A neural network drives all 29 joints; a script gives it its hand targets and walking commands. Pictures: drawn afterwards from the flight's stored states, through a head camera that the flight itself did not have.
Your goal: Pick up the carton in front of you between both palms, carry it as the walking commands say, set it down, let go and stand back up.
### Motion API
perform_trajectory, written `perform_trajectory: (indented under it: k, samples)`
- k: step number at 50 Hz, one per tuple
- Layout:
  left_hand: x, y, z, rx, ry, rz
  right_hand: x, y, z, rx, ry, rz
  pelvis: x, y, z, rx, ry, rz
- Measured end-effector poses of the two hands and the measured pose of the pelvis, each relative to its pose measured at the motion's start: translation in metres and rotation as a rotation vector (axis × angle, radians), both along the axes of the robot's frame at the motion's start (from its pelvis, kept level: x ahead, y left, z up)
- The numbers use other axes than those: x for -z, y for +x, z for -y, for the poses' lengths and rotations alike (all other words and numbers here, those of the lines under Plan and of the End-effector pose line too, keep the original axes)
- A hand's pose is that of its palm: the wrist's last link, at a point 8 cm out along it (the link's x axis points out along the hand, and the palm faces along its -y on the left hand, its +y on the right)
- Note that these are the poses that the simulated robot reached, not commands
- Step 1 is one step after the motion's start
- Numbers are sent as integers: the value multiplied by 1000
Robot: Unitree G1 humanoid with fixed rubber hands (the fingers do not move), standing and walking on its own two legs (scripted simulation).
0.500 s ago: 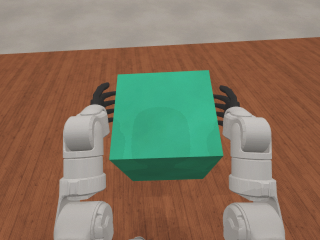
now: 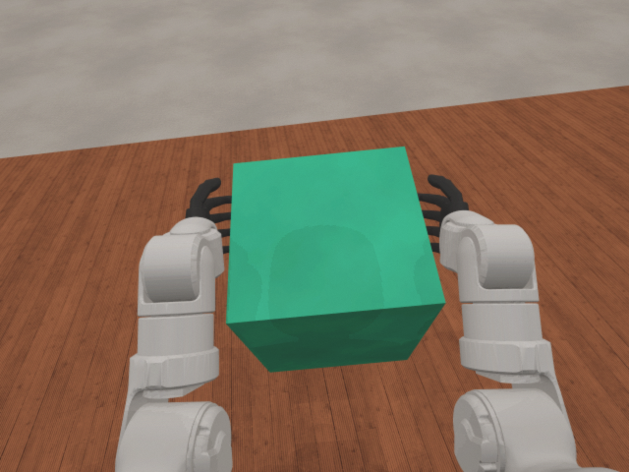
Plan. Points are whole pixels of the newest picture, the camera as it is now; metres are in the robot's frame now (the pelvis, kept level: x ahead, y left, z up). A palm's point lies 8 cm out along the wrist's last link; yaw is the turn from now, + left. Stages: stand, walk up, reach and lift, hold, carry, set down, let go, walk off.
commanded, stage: carry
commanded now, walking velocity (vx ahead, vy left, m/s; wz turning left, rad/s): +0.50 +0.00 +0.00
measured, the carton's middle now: (329, 272) +0.37 -0.01 +0.04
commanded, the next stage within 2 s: none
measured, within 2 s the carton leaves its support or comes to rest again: neither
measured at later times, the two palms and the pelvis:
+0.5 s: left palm (221, 118) +0.68 +0.17 +0.09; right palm (387, 116) +0.66 -0.13 +0.09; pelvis +0.31 +0.02 -0.04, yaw -2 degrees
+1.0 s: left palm (256, 63) +0.97 +0.13 +0.05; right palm (380, 59) +0.97 -0.16 +0.05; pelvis +0.61 +0.00 -0.08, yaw +0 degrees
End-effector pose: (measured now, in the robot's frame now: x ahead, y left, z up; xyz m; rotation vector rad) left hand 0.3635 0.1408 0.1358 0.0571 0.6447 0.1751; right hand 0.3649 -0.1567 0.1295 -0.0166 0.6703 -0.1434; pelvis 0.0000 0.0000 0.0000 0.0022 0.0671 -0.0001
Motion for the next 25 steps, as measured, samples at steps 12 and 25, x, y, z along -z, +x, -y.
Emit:
perform_trajectory:
  k: [12,25]
  samples:
    - [28,114,-21,-88,-42,-121,28,131,-21,-55,6,-115,-16,128,12,-2,32,-34]
    - [44,312,-28,30,-37,-14,36,299,-29,25,-54,4,44,307,-19,32,-1,-6]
